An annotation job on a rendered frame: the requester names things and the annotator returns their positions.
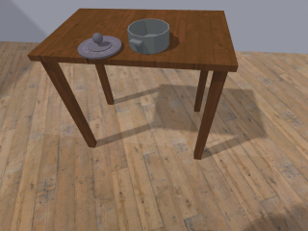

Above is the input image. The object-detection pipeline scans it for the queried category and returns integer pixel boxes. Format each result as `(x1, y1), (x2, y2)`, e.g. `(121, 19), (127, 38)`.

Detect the table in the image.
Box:
(27, 8), (239, 160)

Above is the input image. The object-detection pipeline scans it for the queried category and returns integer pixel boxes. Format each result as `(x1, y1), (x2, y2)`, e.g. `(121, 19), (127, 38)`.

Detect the lid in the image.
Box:
(77, 36), (122, 60)

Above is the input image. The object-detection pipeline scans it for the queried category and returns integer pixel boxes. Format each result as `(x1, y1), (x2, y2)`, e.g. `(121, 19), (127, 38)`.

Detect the knob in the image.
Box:
(92, 33), (103, 44)

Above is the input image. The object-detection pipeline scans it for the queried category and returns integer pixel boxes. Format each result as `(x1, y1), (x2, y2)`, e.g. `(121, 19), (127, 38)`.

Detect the pot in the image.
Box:
(127, 18), (169, 55)

